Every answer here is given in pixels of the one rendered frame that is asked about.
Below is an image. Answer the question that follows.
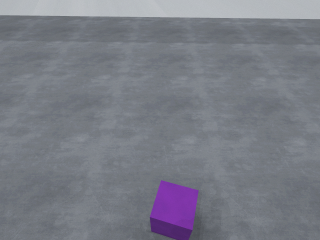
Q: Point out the carton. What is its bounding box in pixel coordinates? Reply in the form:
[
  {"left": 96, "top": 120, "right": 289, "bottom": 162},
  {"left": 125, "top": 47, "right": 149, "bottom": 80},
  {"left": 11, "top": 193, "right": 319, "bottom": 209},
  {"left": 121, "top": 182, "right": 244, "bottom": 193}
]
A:
[{"left": 150, "top": 180, "right": 199, "bottom": 240}]

